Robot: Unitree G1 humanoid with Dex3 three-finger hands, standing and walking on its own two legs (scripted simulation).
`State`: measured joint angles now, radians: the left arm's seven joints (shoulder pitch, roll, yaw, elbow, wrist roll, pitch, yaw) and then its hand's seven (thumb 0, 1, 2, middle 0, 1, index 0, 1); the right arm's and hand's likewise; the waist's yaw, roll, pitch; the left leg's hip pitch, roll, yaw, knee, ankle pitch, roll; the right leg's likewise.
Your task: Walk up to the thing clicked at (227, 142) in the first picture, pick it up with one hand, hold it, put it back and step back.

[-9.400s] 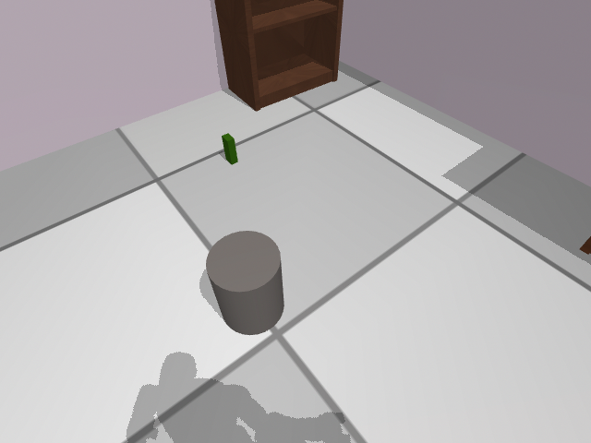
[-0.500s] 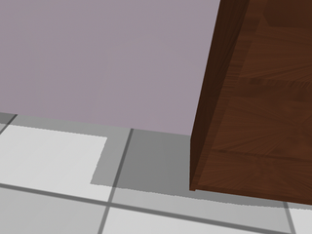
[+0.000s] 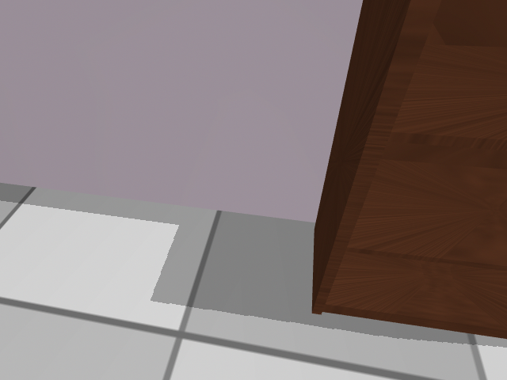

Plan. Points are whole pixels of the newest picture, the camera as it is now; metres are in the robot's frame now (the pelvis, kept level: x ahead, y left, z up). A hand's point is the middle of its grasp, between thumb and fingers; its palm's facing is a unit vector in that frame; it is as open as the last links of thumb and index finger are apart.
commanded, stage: stand
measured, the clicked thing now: out of the picture -0.10 +1.41 -0.70
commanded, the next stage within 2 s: walk up in 0.74 s
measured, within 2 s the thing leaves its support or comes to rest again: neither
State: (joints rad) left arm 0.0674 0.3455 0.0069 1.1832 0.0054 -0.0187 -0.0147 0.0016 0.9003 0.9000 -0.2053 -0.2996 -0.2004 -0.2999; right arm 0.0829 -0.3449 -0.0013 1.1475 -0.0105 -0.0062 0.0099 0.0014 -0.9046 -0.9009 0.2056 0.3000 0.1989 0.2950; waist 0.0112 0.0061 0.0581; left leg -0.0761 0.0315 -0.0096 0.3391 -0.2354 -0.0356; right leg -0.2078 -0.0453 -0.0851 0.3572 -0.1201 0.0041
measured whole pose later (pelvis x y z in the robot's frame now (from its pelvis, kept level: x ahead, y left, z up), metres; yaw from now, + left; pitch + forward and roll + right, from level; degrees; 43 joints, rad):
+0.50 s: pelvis +0.01 -0.01 +0.00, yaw +0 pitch -2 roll +0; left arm 0.05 0.34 0.01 1.16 0.00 -0.02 -0.01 0.00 0.90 0.90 -0.21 -0.30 -0.20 -0.30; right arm 0.09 -0.36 0.00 1.14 -0.01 -0.01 0.00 0.00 -0.91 -0.90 0.20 0.30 0.20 0.29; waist 0.00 0.01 0.05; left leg -0.05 0.05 -0.01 0.31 -0.23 -0.05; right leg -0.19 -0.03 -0.09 0.35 -0.13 -0.01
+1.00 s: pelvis -0.03 +0.00 -0.02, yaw +14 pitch -1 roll +0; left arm -0.04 0.38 0.09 0.89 0.05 0.04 -0.06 0.00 0.90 0.90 -0.21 -0.30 -0.20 -0.30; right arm 0.26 -0.40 -0.08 0.93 -0.02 0.04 0.03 0.00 -0.90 -0.90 0.21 0.30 0.20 0.30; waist -0.01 -0.06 0.14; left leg -0.33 0.05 0.03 0.75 -0.42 0.03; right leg -0.31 -0.18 -0.29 0.61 -0.25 -0.01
